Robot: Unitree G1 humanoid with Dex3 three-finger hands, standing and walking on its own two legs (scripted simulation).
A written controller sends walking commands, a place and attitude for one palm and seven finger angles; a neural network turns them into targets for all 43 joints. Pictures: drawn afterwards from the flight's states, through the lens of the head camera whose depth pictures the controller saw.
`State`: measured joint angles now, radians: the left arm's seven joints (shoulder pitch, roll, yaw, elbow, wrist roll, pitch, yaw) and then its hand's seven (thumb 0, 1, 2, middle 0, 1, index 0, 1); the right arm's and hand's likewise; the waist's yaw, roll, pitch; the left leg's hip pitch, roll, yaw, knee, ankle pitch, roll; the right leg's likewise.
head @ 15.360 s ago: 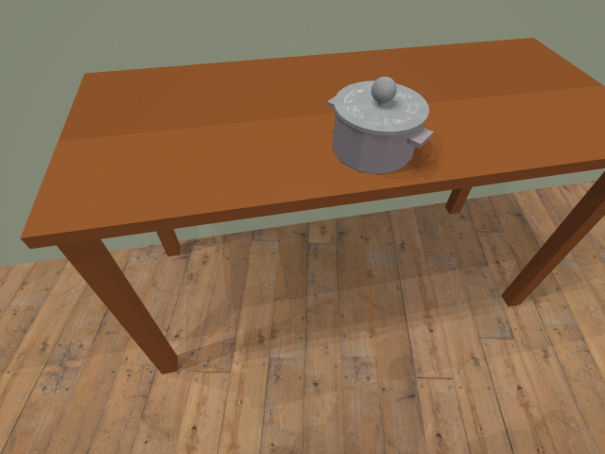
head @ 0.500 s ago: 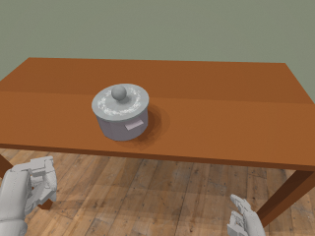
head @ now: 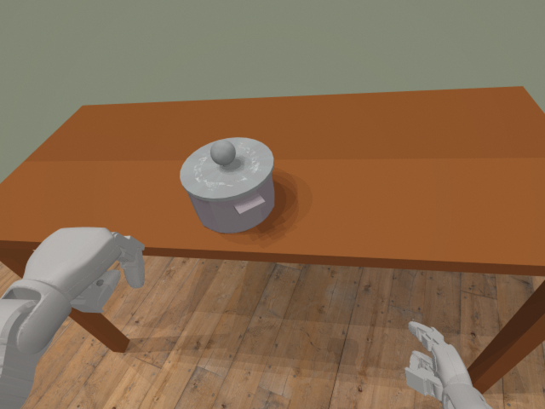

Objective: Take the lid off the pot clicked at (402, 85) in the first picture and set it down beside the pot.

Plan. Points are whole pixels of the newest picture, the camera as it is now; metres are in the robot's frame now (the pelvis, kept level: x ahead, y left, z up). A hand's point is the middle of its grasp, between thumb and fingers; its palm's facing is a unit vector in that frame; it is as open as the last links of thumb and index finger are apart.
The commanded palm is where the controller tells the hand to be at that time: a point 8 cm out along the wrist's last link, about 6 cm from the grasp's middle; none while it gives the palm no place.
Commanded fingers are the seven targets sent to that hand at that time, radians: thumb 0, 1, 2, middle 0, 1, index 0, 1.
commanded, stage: reach forward and open the fingers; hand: left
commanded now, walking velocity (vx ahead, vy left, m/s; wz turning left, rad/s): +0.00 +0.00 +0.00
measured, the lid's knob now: (223, 152) +0.52 +0.17 +0.12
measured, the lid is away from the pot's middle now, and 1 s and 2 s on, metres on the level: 0.00 0.00 0.00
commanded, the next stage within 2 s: move the open hand above the knob in 0.58 s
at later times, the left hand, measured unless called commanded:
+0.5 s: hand (101, 229) +0.27 +0.25 +0.18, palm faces -0.08 +0.00 -1.00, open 9.8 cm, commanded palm +0.25 +0.25 +0.25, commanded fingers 0.00 -0.35 1.56 -0.85 -0.08 -0.85 -0.08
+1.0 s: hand (123, 185) +0.34 +0.24 +0.20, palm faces -0.08 +0.00 -1.00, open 10.0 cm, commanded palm +0.31 +0.24 +0.27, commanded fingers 0.00 -0.36 1.58 -0.85 -0.08 -0.85 -0.08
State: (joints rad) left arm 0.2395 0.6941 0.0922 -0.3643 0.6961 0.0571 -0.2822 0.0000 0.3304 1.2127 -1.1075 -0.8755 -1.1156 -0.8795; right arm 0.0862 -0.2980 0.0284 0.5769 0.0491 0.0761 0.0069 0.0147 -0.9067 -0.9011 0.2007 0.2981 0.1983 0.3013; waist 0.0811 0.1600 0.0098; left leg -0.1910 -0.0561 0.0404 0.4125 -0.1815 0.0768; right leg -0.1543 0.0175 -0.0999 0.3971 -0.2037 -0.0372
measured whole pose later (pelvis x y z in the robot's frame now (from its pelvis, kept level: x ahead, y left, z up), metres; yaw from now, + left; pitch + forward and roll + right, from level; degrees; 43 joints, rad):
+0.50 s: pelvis -0.02 +0.01 +0.00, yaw +0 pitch -3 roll +0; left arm -0.16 0.71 0.02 -0.16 0.72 0.11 -0.38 0.00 -0.30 1.51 -0.87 -0.13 -0.88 -0.13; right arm 0.10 -0.30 0.04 0.58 0.06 0.06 0.01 0.02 -0.91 -0.90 0.20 0.30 0.20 0.30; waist 0.06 0.15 0.03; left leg -0.21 -0.07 0.05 0.41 -0.15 0.09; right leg -0.19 0.00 -0.09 0.44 -0.19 -0.03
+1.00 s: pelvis -0.01 +0.01 +0.00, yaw +1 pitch -2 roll +0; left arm -0.46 0.68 -0.08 0.00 0.77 0.18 -0.44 0.00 -0.35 1.58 -0.86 -0.08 -0.87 -0.09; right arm 0.09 -0.29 0.06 0.58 0.07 0.09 0.03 0.01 -0.91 -0.90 0.20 0.30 0.20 0.30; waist 0.05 0.14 0.02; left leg -0.23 -0.09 0.04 0.42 -0.16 0.10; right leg -0.21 -0.01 -0.10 0.45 -0.21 -0.02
